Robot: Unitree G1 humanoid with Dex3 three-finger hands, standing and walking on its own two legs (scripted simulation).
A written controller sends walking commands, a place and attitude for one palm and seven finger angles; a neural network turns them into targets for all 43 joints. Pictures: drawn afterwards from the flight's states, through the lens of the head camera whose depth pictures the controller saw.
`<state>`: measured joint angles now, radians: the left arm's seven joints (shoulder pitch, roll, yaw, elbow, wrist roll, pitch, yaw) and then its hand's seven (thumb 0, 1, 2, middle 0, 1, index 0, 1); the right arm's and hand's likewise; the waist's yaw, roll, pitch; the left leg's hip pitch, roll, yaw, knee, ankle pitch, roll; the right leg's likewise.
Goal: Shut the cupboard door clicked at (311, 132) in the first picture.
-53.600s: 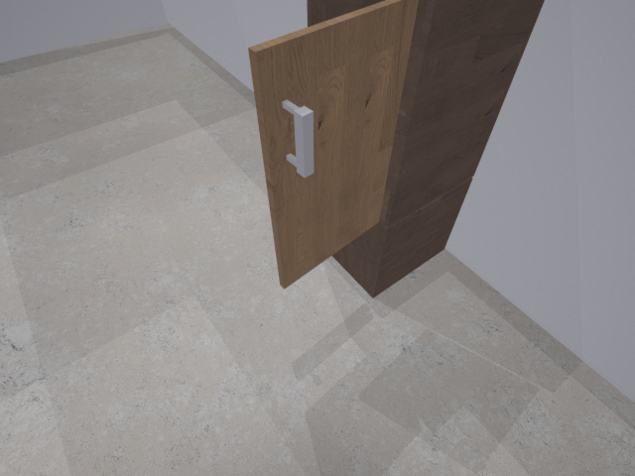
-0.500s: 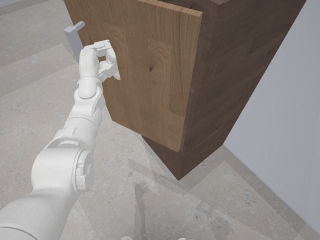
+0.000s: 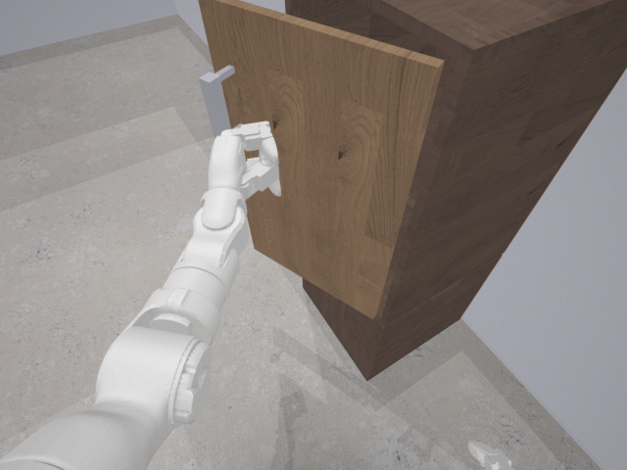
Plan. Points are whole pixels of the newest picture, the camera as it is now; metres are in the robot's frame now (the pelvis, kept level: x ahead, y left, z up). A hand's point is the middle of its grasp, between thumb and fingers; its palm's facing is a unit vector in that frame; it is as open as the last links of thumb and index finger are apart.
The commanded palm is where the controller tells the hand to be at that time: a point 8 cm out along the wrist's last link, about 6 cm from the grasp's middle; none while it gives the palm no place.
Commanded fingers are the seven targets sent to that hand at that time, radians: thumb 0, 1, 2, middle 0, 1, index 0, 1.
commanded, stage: draw the hand back to the body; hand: left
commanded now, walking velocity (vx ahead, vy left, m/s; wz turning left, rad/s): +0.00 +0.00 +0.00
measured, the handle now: (226, 107) +0.63 +0.12 +0.12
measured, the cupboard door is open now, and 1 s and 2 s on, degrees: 24 24 24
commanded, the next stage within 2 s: step back with the hand held close in 1.52 s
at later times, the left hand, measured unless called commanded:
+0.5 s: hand (175, 236) +0.34 +0.14 +0.16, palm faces -0.02 -1.00 -0.09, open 3.1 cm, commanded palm +0.30 +0.19 +0.16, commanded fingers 0.00 0.90 0.90 -1.05 -1.23 -1.05 -1.23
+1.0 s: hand (10, 332) +0.23 +0.25 +0.17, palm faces +0.33 -0.88 -0.34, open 5.0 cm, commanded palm +0.18 +0.30 +0.19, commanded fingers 0.00 0.90 0.90 -0.37 -0.48 -0.37 -0.48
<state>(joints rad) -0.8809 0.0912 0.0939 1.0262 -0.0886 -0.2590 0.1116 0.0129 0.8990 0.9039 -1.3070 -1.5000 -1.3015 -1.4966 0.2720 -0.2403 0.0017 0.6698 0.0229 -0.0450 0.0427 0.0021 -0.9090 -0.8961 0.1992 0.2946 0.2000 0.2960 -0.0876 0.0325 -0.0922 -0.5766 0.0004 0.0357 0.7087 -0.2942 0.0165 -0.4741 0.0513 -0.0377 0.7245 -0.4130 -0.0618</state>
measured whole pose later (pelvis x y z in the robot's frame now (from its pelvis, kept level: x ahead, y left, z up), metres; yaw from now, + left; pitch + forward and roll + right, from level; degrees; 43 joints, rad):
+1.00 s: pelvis +0.01 +0.02 +0.03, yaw +0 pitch -4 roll +0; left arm 0.33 0.33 0.22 -0.27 -0.09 -0.04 0.07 0.01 0.89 0.90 -0.64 -0.77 -0.63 -0.76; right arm 0.19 -0.22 0.06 0.61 0.03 0.03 -0.04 0.01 -0.90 -0.90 0.20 0.30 0.20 0.30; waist 0.05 0.08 0.01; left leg -0.14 -0.03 0.05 0.39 -0.18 0.04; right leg -0.02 0.03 -0.01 0.36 -0.27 -0.03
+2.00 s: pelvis +0.00 +0.04 +0.02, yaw -2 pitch +1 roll -1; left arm 0.54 0.44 0.37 -0.42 -0.08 -0.11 0.10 0.01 0.89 0.90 -0.22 -0.30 -0.21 -0.30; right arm 0.18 -0.26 -0.01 0.55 0.05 0.07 -0.08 0.01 -0.91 -0.90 0.20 0.29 0.20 0.30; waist 0.01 0.06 -0.04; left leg -0.30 -0.02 0.08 0.50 -0.22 0.07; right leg -0.19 0.03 0.01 0.47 -0.29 0.00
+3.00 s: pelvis -0.18 +0.08 +0.01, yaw -5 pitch +2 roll -5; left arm 0.44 0.44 0.42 -0.54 -0.07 -0.27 0.14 0.01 0.89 0.90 -0.21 -0.30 -0.21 -0.30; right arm 0.11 -0.17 0.03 0.63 -0.01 -0.11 -0.03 0.01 -0.90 -0.90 0.20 0.30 0.20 0.30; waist 0.06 0.00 -0.03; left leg -0.58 0.06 0.14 0.44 0.00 -0.01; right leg -0.08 0.05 0.00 0.44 -0.36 0.00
